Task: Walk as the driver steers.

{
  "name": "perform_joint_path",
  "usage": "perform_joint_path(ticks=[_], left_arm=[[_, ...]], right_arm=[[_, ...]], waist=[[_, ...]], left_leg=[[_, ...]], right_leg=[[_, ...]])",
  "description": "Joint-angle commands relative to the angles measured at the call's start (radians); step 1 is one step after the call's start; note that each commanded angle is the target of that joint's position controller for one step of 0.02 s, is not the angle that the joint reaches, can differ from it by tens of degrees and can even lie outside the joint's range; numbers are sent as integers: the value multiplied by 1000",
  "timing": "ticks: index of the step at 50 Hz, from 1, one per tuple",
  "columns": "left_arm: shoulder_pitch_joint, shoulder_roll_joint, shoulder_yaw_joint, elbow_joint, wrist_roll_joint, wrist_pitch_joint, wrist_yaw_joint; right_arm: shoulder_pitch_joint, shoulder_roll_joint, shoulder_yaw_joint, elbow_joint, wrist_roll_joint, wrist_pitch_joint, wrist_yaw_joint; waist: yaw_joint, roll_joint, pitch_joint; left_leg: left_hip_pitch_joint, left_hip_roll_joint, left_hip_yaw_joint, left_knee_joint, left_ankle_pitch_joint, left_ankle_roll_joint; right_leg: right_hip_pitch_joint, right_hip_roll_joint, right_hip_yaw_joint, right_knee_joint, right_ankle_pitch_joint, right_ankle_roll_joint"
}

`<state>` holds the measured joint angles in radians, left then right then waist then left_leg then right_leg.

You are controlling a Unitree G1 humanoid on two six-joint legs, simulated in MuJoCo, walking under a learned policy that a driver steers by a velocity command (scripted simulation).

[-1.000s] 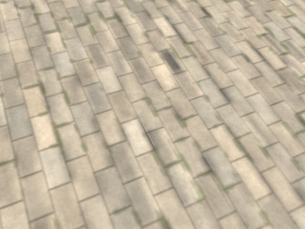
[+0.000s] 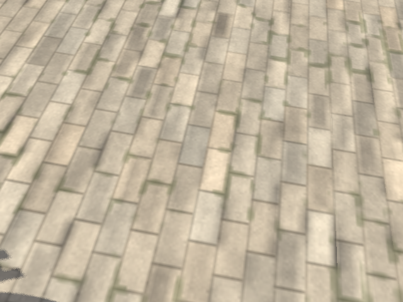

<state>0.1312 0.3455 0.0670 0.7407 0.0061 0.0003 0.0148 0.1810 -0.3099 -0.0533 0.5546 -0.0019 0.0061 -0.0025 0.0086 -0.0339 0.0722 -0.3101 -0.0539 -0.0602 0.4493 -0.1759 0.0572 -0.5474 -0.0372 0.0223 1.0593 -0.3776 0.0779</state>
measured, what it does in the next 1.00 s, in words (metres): steps on the spot: right foot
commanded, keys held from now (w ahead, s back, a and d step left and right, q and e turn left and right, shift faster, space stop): no key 0.70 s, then w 0.30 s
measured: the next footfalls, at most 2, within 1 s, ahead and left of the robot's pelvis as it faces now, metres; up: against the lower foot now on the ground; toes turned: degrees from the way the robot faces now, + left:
right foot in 0.22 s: +0.10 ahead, -0.15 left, +0.00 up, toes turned +4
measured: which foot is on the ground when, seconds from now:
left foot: down 0.00-0.78, up 0.80-1.00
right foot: up 0.00-0.20, down 0.22-1.00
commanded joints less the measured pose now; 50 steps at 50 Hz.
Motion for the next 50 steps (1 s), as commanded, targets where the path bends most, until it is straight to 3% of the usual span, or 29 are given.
perform_joint_path(ticks=[1,7,9,10,11,12,13,14,15,18,26,35,37,38,40,41,43,45,48,49,50], left_arm=[[43,61,12,-44,1,1,6],[-15,55,8,-71,-7,3,-2],[-6,43,6,-75,-7,-2,-7],[15,28,2,-70,-2,-8,-11],[22,38,0,-75,13,-15,-12],[34,105,11,-89,23,-17,-6],[-15,109,9,-75,20,-16,-6],[-54,45,-5,-89,11,-18,-13],[-59,28,-10,-89,10,-21,-17],[-20,43,-11,-79,8,-39,-19],[-6,23,-22,-78,4,-34,-12],[1,12,-29,-46,2,-38,-18],[17,16,-29,-29,2,-34,-15],[29,43,-20,-23,-5,-30,-12],[101,88,-7,2,-17,-28,-2],[127,106,-1,11,-20,-32,4],[157,119,7,20,-12,-46,11],[132,115,9,12,-23,-49,8],[63,117,12,-2,-43,-36,-1],[76,101,8,1,-39,-32,-4],[83,66,-4,2,-33,-34,-8]], right_arm=[[-32,-152,-45,-52,-2,-15,-15],[-35,-135,-30,-7,-9,-4,-5],[-49,-113,-19,6,-3,-3,0],[-58,-93,-10,14,3,-3,0],[-23,-66,0,28,-3,-9,0],[28,-49,6,38,-25,-17,0],[95,-39,4,50,-24,-20,-1],[61,-68,2,61,-31,-16,-6],[17,-87,-6,61,-27,-10,-8],[-8,-75,-7,62,-18,9,-13],[15,-45,-10,109,-11,5,-18],[36,-48,-17,158,-10,11,-36],[55,-37,-15,177,-7,14,-41],[58,-39,-18,180,-2,12,-42],[20,-28,-16,153,8,-11,-38],[-15,-30,-16,136,18,-30,-34],[-52,-40,-21,121,27,-60,-21],[-40,-39,-20,126,30,-78,-4],[58,-12,-18,187,20,-92,15],[123,-16,-25,220,17,-90,17],[196,-31,-34,243,21,-87,14]], waist=[[9,150,-199],[-24,171,-149],[-7,165,-140],[18,151,-137],[15,115,-145],[-21,3,-175],[-91,-136,-177],[-64,-122,-159],[-39,-99,-129],[-13,-54,-108],[-2,31,-109],[-8,37,-95],[-8,11,-100],[-1,-23,-71],[21,-119,12],[32,-131,62],[48,-117,70],[34,-98,35],[-33,-74,-27],[-55,-60,-55],[-85,-40,-82]], left_leg=[[157,242,-196,-94,451,189],[91,241,-240,-78,277,183],[86,228,-255,-47,251,164],[65,205,-247,-30,214,135],[35,169,-240,-19,141,84],[-3,97,-183,58,-5,24],[26,33,-91,52,-145,-23],[94,51,-81,25,-116,-53],[86,47,-84,19,-71,-51],[89,57,-108,16,36,-31],[100,63,-116,11,111,-42],[139,70,-117,5,134,-58],[129,36,-77,24,-54,-54],[71,7,-41,69,-199,-48],[-106,0,28,210,-293,-48],[-169,33,36,264,-292,-44],[-262,89,1,377,-346,-32],[-240,115,12,319,-351,-17],[105,43,119,65,-58,-25],[225,10,144,36,-3,-37],[332,17,123,26,-22,-33]], right_leg=[[42,-8,22,-110,51,16],[175,2,17,-328,45,-6],[242,11,5,-457,82,-26],[319,15,-5,-597,198,-42],[410,-23,39,-673,356,-62],[492,-144,142,-660,593,-105],[416,-193,185,-644,554,-199],[343,-167,182,-670,399,-212],[338,-116,139,-663,299,-173],[335,-67,88,-638,257,-120],[368,-43,62,-603,310,-125],[356,-29,56,-623,300,-127],[352,-18,63,-656,65,-141],[345,-33,104,-688,-122,-169],[359,-190,341,-829,-415,-272],[346,-268,450,-880,-449,-320],[386,-319,507,-905,-355,-351],[422,-285,415,-904,-234,-319],[275,-154,181,-836,-32,-259],[222,-126,141,-778,-22,-244],[162,-101,110,-700,-30,-218]])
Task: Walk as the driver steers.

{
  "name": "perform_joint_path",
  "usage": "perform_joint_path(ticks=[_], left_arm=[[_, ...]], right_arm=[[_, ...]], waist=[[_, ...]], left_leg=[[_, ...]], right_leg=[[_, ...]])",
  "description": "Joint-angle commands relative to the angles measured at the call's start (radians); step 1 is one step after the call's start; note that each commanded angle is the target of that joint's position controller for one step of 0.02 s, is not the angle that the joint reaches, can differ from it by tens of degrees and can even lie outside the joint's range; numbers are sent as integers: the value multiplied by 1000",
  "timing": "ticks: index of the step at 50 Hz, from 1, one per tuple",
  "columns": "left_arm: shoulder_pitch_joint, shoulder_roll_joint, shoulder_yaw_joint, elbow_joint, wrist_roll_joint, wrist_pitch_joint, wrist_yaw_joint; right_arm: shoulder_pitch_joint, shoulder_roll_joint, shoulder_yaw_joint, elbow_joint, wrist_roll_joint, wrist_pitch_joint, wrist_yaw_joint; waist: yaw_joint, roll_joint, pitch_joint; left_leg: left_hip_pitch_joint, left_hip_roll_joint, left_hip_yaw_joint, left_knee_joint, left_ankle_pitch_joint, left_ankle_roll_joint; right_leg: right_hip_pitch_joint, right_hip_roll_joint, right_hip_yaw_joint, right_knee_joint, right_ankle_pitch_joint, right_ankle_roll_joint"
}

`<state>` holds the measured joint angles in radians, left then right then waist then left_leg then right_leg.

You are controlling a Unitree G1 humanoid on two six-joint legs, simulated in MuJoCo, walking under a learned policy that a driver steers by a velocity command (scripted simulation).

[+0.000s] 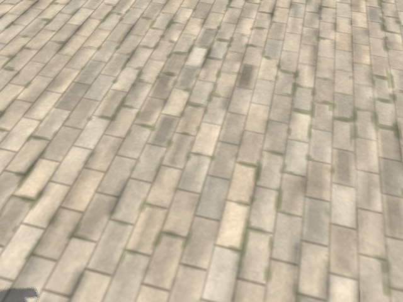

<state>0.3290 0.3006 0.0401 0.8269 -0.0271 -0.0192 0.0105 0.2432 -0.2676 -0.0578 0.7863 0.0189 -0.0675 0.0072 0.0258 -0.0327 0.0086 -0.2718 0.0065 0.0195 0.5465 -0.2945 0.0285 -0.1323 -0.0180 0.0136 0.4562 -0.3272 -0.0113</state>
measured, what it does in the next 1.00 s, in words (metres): walks ahead: left foot, then right foot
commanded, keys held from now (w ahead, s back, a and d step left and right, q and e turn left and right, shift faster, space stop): w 0.60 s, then w+e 0.40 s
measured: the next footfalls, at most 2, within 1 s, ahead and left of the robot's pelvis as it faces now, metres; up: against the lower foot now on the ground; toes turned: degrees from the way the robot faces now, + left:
left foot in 0.02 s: +0.05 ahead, +0.12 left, +0.00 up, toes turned +0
right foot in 0.48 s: +0.41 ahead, -0.11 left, +0.00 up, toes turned -1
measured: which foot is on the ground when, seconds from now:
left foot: up 0.00-0.00, down 0.02-0.50, up 0.52-0.98, down 1.00-1.00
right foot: down 0.00-0.02, up 0.04-0.46, down 0.48-1.00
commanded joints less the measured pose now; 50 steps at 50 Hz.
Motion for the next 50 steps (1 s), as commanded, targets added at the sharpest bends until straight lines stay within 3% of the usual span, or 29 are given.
perform_joint_path(ticks=[1,2,3,4,5,6,8,11,14,16,20,22,23,24,25,26,27,28,29,31,33,36,40,43,47,48,49,50], left_arm=[[-140,41,0,-101,14,-24,-12],[-146,-5,-14,-155,21,-45,-11],[-157,75,9,-164,-13,-59,-6],[-152,113,21,-159,-30,-69,-10],[-148,110,21,-143,-23,-76,-15],[-148,105,24,-133,-4,-82,-20],[-154,84,24,-127,10,-82,-36],[-217,43,11,-151,16,-72,-45],[-331,9,-5,-193,12,-76,-50],[-385,13,-6,-212,7,-79,-56],[-402,53,5,-232,4,-85,-69],[-315,91,23,-214,8,-83,-65],[-177,124,44,-175,7,-79,-56],[-8,163,61,-133,8,-72,-43],[110,260,82,-112,38,-67,-35],[125,206,67,-97,26,-67,-43],[41,148,49,-102,16,-68,-41],[-27,120,41,-111,16,-67,-38],[-85,105,37,-112,25,-70,-41],[-135,72,28,-113,41,-82,-47],[-124,80,32,-97,27,-94,-49],[-76,113,42,-74,19,-94,-33],[-1,147,53,-52,7,-73,-10],[65,153,55,-32,-3,-59,-4],[76,163,64,-29,0,-37,7],[65,156,63,-33,2,-32,7],[61,122,51,-41,10,-32,5],[54,53,26,-75,32,-34,1]], right_arm=[[225,-123,-44,20,4,-13,-6],[290,-256,-68,7,-2,-16,-7],[274,-227,-59,10,-15,-26,0],[205,-166,-40,-5,-10,-36,1],[166,-133,-28,-15,-14,-41,3],[131,-122,-20,-21,-17,-39,4],[124,-102,-10,-22,-22,-32,2],[160,-115,-10,-5,-14,-24,-7],[185,-140,-12,11,-13,-17,-20],[218,-155,-15,29,-8,-16,-22],[210,-167,-24,51,4,-7,-24],[192,-192,-33,50,-5,3,-25],[179,-190,-32,47,-11,13,-26],[181,-172,-22,36,-20,17,-30],[299,-51,11,8,-25,5,-23],[325,-40,22,34,-9,-19,-16],[220,-139,-6,8,23,-35,-7],[123,-155,-7,-19,31,-44,-6],[78,-141,-6,-30,18,-47,-11],[104,-119,-10,-18,-5,-28,-16],[116,-89,-5,-19,-16,-13,-21],[-13,-88,-1,-72,-33,-13,-27],[-177,-62,12,-113,-25,-37,-11],[-268,-71,12,-140,-11,-48,5],[-256,-127,-7,-148,-5,-63,15],[-191,-144,-17,-132,-5,-67,13],[-71,-184,-37,-105,-12,-71,5],[99,-248,-54,-89,-28,-69,-5]], waist=[[-145,76,-33],[-145,312,-59],[-137,250,-17],[-104,183,72],[-90,155,88],[-74,125,90],[-62,124,77],[-74,105,75],[-104,113,95],[-117,116,110],[-76,119,110],[-18,145,26],[57,143,-67],[129,122,-185],[88,-118,-356],[83,-244,-457],[79,-158,-267],[60,-70,-139],[22,2,-61],[-37,-31,-33],[-59,-30,-19],[-36,-6,37],[22,-2,47],[54,-15,48],[17,-58,23],[-21,-67,-5],[-80,-49,-90],[-146,63,-262]], left_leg=[[394,94,-159,-172,-24,44],[481,336,-600,-320,-193,193],[409,401,-769,-387,-391,294],[381,371,-679,-389,-431,271],[363,320,-571,-391,-333,232],[345,280,-481,-395,-195,201],[307,223,-337,-412,43,168],[279,190,-212,-428,254,176],[213,161,-130,-443,297,162],[202,178,-122,-454,280,163],[324,242,-119,-392,407,135],[374,239,-100,-257,724,112],[353,203,-69,-86,877,92],[200,165,-50,145,787,61],[-185,16,-20,555,311,-4],[-335,-79,-150,757,-257,-14],[-449,-10,-171,830,-222,-2],[-451,44,-131,797,-134,12],[-418,87,-110,727,-56,13],[-307,134,-117,647,22,9],[-291,140,-102,587,38,-12],[-374,140,-96,403,168,-55],[-303,78,-71,93,391,-77],[-267,46,-79,-2,414,-80],[-180,29,-98,-88,281,-43],[-83,23,-81,-117,250,-21],[107,48,-89,-127,237,16],[387,231,-261,-87,198,81]], right_leg=[[-361,-49,37,142,-63,-68],[-574,55,-39,476,-197,-6],[-678,28,54,659,-275,-16],[-755,-32,81,714,-173,-39],[-757,-59,71,711,-76,-52],[-739,-81,66,674,0,-52],[-677,-99,40,607,107,-35],[-652,-86,-6,457,205,12],[-552,-51,-40,234,339,32],[-496,-30,-50,151,388,28],[-476,-24,-16,67,350,-31],[-340,22,-49,71,279,-68],[-159,55,-79,62,274,-98],[122,-7,-19,97,283,-135],[518,-275,417,69,110,-276],[575,-371,789,-143,-64,-338],[439,-341,683,-181,-150,-287],[273,-304,525,-197,-93,-254],[119,-264,419,-227,17,-236],[-34,-199,307,-281,160,-229],[-92,-182,260,-317,232,-256],[-102,-165,215,-351,272,-266],[-97,-116,153,-323,292,-212],[-47,-139,195,-273,258,-205],[52,-182,288,-152,269,-169],[42,-166,288,-88,318,-153],[-3,-103,254,66,362,-122],[-155,-26,184,364,184,-85]])
Over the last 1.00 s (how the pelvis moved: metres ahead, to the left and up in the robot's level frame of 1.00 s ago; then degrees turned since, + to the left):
0.10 -0.01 0.00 3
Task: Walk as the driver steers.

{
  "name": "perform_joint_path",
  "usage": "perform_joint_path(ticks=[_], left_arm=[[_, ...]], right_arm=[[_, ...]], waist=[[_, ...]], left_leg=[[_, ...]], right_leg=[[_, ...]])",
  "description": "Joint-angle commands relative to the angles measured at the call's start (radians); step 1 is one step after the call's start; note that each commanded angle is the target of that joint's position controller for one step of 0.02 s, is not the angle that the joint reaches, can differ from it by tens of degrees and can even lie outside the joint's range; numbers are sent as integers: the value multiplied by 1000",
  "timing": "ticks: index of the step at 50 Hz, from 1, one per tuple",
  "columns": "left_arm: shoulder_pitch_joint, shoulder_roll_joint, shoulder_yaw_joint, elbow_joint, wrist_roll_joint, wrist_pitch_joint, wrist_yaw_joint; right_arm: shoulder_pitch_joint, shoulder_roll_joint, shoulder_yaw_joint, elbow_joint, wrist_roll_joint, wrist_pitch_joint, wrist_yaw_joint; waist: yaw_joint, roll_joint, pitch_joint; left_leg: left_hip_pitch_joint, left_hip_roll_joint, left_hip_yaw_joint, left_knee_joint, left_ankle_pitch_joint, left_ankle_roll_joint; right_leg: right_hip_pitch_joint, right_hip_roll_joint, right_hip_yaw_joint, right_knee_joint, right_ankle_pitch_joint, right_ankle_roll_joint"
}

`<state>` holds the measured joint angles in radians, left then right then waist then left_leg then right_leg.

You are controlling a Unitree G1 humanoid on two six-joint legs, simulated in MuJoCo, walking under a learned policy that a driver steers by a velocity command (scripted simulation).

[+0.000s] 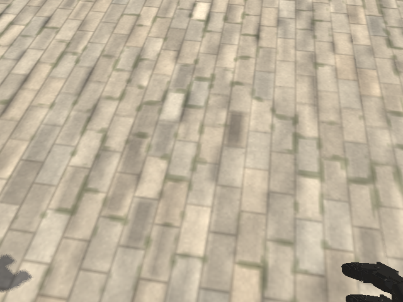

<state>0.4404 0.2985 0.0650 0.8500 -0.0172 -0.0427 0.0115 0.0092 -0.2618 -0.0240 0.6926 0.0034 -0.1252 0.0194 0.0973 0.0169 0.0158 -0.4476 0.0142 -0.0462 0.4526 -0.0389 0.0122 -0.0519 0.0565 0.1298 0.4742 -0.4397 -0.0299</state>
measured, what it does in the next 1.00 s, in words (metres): walks ahead, turning right: right foot, then left foot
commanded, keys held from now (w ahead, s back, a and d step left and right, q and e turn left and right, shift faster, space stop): w+e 0.22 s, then e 0.66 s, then no key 0.12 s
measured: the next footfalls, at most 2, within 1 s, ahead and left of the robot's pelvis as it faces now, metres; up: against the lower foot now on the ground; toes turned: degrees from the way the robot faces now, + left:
right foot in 0.46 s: +0.36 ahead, -0.16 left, +0.00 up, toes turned -18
left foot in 0.96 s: +0.43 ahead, +0.04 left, +0.00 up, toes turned -38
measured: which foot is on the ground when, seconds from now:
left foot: down 0.00-0.46, up 0.48-0.94, down 0.96-1.00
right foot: down 0.00-0.00, up 0.02-0.44, down 0.46-0.96, up 0.98-1.00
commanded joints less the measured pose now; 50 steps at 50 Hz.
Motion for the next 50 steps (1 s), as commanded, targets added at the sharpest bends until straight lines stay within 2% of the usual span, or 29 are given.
perform_joint_path(ticks=[1,2,3,4,5,6,8,11,16,18,20,21,22,23,24,25,26,27,28,30,32,36,40,44,46,47,48,49,50], left_arm=[[77,-23,-22,-134,-8,-26,-2],[49,89,0,-112,-30,-28,1],[-48,144,18,-127,-33,-23,2],[-90,133,20,-134,-24,-18,4],[-119,121,23,-145,-13,-13,2],[-115,101,25,-151,-14,-4,-4],[-121,58,18,-165,-17,14,-11],[-178,41,13,-205,-6,24,-16],[-300,23,5,-257,7,13,-48],[-326,41,13,-282,6,19,-62],[-309,77,31,-296,11,28,-70],[-260,101,44,-290,15,33,-70],[-155,137,67,-263,16,34,-64],[-61,198,92,-241,16,37,-43],[-85,298,99,-261,17,45,-18],[-117,293,84,-324,35,28,-30],[-152,224,72,-335,25,21,-42],[-197,192,61,-325,9,17,-41],[-233,167,54,-322,1,20,-34],[-281,156,48,-332,19,30,-22],[-289,165,52,-333,28,31,-12],[-278,182,60,-327,14,51,14],[-286,174,59,-330,16,69,21],[-266,170,60,-327,13,80,15],[-282,156,53,-328,6,87,16],[-272,142,47,-323,-1,90,18],[-226,103,34,-317,4,90,18],[-227,97,34,-343,0,82,17],[-238,176,56,-333,23,69,18]], right_arm=[[380,-317,-104,32,-18,5,-12],[361,-205,-80,19,-10,9,-9],[312,-144,-63,12,-5,12,-12],[255,-125,-55,11,-10,14,-11],[218,-100,-49,17,-12,17,-10],[198,-94,-47,23,-18,15,-11],[188,-102,-54,38,-14,6,-12],[193,-139,-70,61,-10,0,-16],[178,-187,-80,73,-3,29,-37],[193,-207,-87,81,14,40,-41],[180,-231,-97,78,35,52,-44],[169,-241,-103,74,45,57,-46],[159,-228,-101,68,50,64,-46],[207,-192,-88,69,29,63,-42],[294,-70,-51,40,-46,63,-31],[360,-119,-42,38,-28,57,-21],[254,-194,-62,31,6,62,-17],[193,-188,-59,8,12,67,-24],[178,-177,-58,18,-4,75,-39],[187,-188,-64,15,-12,97,-49],[206,-159,-57,23,-17,105,-53],[157,-133,-49,11,-16,118,-58],[107,-129,-49,-7,-8,118,-53],[98,-137,-55,-19,0,97,-41],[152,-136,-59,-4,1,88,-30],[178,-143,-64,3,-6,86,-26],[184,-197,-75,-6,-25,88,-28],[145,-274,-90,-8,-51,99,-31],[136,-217,-81,-28,-58,96,-31]], waist=[[-147,328,-377],[-174,223,-315],[-188,132,-187],[-164,72,-121],[-145,73,-64],[-120,100,-39],[-105,99,-14],[-104,61,14],[-131,52,23],[-131,64,6],[-103,78,-17],[-71,81,-46],[-12,51,-97],[24,-44,-155],[-82,-335,-221],[-74,-286,-457],[-26,-122,-407],[-47,-84,-277],[-72,-26,-204],[-119,-70,-154],[-130,-88,-162],[-111,-97,-172],[-90,-143,-127],[-73,-176,-124],[-101,-178,-137],[-114,-162,-135],[-92,-42,-144],[-46,242,-66],[-86,237,-73]], left_leg=[[848,429,-633,-84,-252,245],[796,413,-678,-138,-408,232],[681,370,-500,-148,-365,187],[563,324,-377,-169,-238,167],[475,285,-290,-197,-155,160],[408,262,-218,-228,-107,152],[346,251,-129,-277,-32,167],[341,264,-35,-313,56,188],[329,214,175,-245,365,142],[380,234,189,-197,388,123],[422,251,197,-104,474,103],[428,246,205,-13,542,89],[403,212,229,147,535,61],[276,147,246,384,334,4],[-58,12,238,737,-594,-65],[-182,-72,1,969,-722,-82],[-228,-23,-62,976,-603,-66],[-260,3,-45,908,-509,-56],[-243,37,-49,840,-448,-59],[-127,43,-53,744,-392,-58],[-79,21,-38,661,-371,-71],[-70,-2,-55,510,-299,-99],[-34,-22,-67,378,-260,-99],[30,-45,-68,227,-300,-74],[121,-40,-42,66,-230,-46],[206,-14,-40,-51,-135,-24],[299,143,-169,-115,-86,34],[285,299,-383,-164,65,180],[236,384,-477,-172,134,279]], right_leg=[[-604,23,-36,661,-154,-10],[-715,-49,30,791,-136,-3],[-743,-85,19,811,-40,-1],[-707,-121,-3,791,38,10],[-688,-144,-5,744,87,16],[-643,-168,-7,717,120,19],[-616,-180,-31,683,147,29],[-656,-191,-32,569,232,45],[-517,-139,-139,251,464,38],[-489,-127,-149,193,450,18],[-440,-96,-169,156,367,-17],[-373,-67,-189,129,336,-39],[-236,-27,-205,56,392,-69],[-38,-42,-142,2,631,-110],[221,-292,202,96,1140,-228],[332,-458,575,-10,952,-417],[269,-399,484,-71,775,-373],[152,-346,380,-91,654,-316],[39,-303,326,-108,583,-272],[-143,-255,269,-144,575,-244],[-197,-230,230,-146,639,-243],[-214,-200,245,-148,468,-224],[-253,-167,298,-167,210,-192],[-194,-173,380,-129,256,-182],[-177,-161,380,-78,319,-158],[-208,-131,356,-42,305,-125],[-292,-65,274,79,140,-68],[-471,103,57,239,-86,-6],[-480,74,51,483,-185,47]])
Over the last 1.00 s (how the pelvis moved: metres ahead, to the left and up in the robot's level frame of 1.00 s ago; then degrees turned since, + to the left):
0.53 0.00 -0.01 -9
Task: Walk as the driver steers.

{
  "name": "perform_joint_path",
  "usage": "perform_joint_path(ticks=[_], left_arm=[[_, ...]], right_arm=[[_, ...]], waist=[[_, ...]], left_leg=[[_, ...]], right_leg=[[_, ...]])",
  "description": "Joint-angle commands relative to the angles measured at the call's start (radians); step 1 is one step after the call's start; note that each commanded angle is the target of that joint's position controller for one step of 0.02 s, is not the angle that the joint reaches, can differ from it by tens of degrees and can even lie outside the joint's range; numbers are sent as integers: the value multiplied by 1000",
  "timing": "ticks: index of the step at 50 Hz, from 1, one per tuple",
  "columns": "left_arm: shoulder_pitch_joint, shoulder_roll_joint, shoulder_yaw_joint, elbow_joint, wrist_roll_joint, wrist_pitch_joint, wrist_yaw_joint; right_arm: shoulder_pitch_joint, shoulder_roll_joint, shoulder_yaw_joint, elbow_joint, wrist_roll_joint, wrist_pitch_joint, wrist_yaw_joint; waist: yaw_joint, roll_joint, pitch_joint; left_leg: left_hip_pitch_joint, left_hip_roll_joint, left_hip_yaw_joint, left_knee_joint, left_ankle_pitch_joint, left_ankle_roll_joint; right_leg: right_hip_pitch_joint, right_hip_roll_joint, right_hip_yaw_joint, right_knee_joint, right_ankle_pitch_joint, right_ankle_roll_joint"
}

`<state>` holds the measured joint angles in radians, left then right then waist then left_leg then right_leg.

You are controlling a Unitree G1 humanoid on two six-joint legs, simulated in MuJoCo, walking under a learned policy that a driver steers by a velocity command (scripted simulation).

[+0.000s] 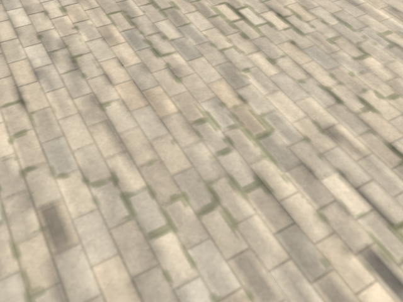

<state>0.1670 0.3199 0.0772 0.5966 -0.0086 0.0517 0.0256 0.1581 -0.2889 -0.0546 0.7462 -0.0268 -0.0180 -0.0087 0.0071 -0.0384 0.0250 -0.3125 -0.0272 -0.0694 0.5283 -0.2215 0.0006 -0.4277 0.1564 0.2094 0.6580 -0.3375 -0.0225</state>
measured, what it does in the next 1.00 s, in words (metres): steps on the spot: right foot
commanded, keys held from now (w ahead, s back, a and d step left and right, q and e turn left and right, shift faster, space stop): no key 0.68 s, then w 0.32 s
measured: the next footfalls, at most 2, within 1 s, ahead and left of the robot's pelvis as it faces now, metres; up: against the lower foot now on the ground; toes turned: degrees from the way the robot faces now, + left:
right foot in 0.28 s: +0.01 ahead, -0.14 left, +0.00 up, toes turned +1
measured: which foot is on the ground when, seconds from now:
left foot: down 0.00-1.00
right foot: up 0.00-0.26, down 0.28-0.92, up 0.94-1.00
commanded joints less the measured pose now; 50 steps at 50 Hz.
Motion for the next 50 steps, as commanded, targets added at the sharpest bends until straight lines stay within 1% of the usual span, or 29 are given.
perform_joint_path(ticks=[1,2,3,4,7,9,11,13,14,15,16,17,18,20,24,34,36,37,38,40,42,43,44,45,46,47,48,49,50], left_arm=[[54,184,58,-54,7,-27,0],[75,164,57,-24,3,-18,2],[77,135,50,-14,7,-10,6],[76,99,38,-7,5,-4,5],[24,37,11,-19,-1,-5,2],[-16,11,-4,-28,1,-8,-4],[-5,36,3,-14,-8,-10,-8],[40,43,5,19,0,-14,-10],[43,77,7,13,10,-14,-4],[57,143,18,7,21,-12,6],[22,106,9,30,28,-14,-3],[-5,50,-3,16,28,-22,-14],[6,35,-8,30,36,-28,-15],[8,52,-8,42,30,-41,-15],[26,32,-19,65,26,-51,-9],[43,19,-25,132,20,-63,-7],[72,35,-18,157,14,-57,-2],[88,70,-7,163,8,-52,0],[111,97,0,167,4,-52,0],[134,118,7,180,-5,-65,4],[108,96,4,180,-12,-81,4],[70,91,2,173,-21,-81,2],[20,87,0,162,-26,-79,-1],[3,61,-6,156,-18,-80,-2],[-23,-8,-26,137,-6,-87,-5],[-32,-8,-23,88,-12,-105,3],[-4,50,-8,100,-30,-119,3],[22,59,-6,118,-38,-132,-8],[31,52,-5,137,-34,-141,-14]], right_arm=[[-42,-160,-40,-93,-12,-12,-8],[-68,-138,-35,-95,5,-11,-11],[-71,-124,-30,-93,22,-10,-12],[-62,-111,-22,-88,27,-7,-12],[-48,-96,-16,-77,19,5,-8],[-25,-119,-23,-67,21,15,-7],[7,-144,-27,-55,28,23,-5],[27,-127,-18,-39,43,18,-2],[59,-115,-11,-30,35,4,2],[70,-88,0,-39,4,-14,12],[69,-48,10,-35,2,-23,14],[11,-87,5,-28,-5,-22,12],[-16,-90,1,-26,0,-20,10],[-9,-88,1,-16,7,-6,1],[16,-75,1,17,12,-1,-9],[46,-80,-7,102,17,4,-25],[60,-70,-5,123,23,7,-29],[49,-68,-6,120,29,4,-30],[24,-65,-6,105,33,-5,-29],[-13,-63,-6,76,50,-37,-18],[11,-63,-7,80,62,-67,3],[52,-58,-7,98,63,-79,13],[141,-58,-12,143,59,-87,19],[227,-71,-23,190,47,-87,21],[337,-127,-37,214,40,-89,18],[408,-241,-60,217,35,-95,30],[344,-177,-38,198,28,-103,32],[279,-125,-23,175,32,-106,28],[244,-116,-20,161,32,-104,26]], waist=[[16,215,-81],[29,165,-71],[23,159,-65],[18,155,-62],[-2,201,-79],[-33,249,-91],[-42,259,-92],[-14,221,-76],[-24,172,-98],[-52,18,-143],[-74,-120,-144],[-34,-64,-102],[-22,-46,-83],[-23,-42,-30],[-26,-29,-5],[-25,23,-11],[-13,-4,-21],[2,-48,10],[20,-100,52],[32,-160,125],[7,-158,130],[-24,-135,113],[-73,-104,75],[-103,-58,37],[-137,118,-4],[-142,359,-12],[-104,251,28],[-74,182,83],[-61,152,82]], left_leg=[[100,389,-380,-222,337,277],[110,322,-288,-196,330,228],[139,292,-247,-180,339,205],[147,273,-212,-171,388,202],[188,219,-126,-158,406,191],[190,215,-120,-153,395,194],[196,227,-146,-136,384,200],[145,208,-139,-120,352,155],[83,197,-131,-117,285,100],[20,135,-57,-45,173,41],[81,80,17,-87,6,-14],[102,72,24,-72,25,-46],[102,67,30,-67,48,-51],[96,69,26,-67,78,-46],[111,70,25,-75,76,-46],[137,76,23,-86,105,-58],[111,30,78,-35,-68,-53],[45,0,117,35,-172,-46],[-45,-9,132,110,-219,-38],[-144,40,79,226,-234,7],[-171,77,55,192,-279,57],[-77,73,70,83,-233,76],[114,42,106,-44,-80,80],[270,23,93,-70,-1,64],[392,178,-145,-191,-131,103],[476,383,-574,-349,-275,242],[436,431,-647,-372,-344,288],[416,393,-538,-364,-332,261],[417,347,-440,-370,-285,224]], right_leg=[[-107,-37,-13,417,-239,56],[-109,-41,-18,465,-193,75],[-132,-44,-18,499,-156,90],[-127,-47,-23,502,-139,103],[-47,-93,-101,282,-108,122],[55,-129,-159,94,-121,122],[127,-126,-187,-71,-50,111],[264,-126,-189,-336,180,70],[368,-182,-118,-336,287,38],[452,-293,-19,-255,537,-7],[322,-303,-17,-238,404,-70],[278,-265,-29,-257,271,-66],[257,-247,-39,-266,206,-46],[213,-231,-46,-270,191,-26],[181,-222,-50,-274,159,-19],[190,-200,-70,-272,177,-18],[196,-192,-59,-308,-94,-39],[184,-222,-3,-350,-284,-72],[182,-288,97,-412,-430,-116],[159,-410,274,-492,-482,-198],[208,-432,267,-479,-366,-207],[185,-403,205,-454,-299,-183],[108,-346,117,-412,-222,-148],[39,-282,33,-310,-134,-112],[-71,-178,-110,-37,-65,-45],[-266,-79,-181,236,-196,0],[-344,-132,-97,405,-238,-10],[-388,-181,-80,457,-135,-29],[-398,-212,-104,456,-43,-42]])
Over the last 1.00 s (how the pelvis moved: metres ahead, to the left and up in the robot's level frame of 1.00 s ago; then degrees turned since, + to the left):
0.31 -0.03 0.01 -34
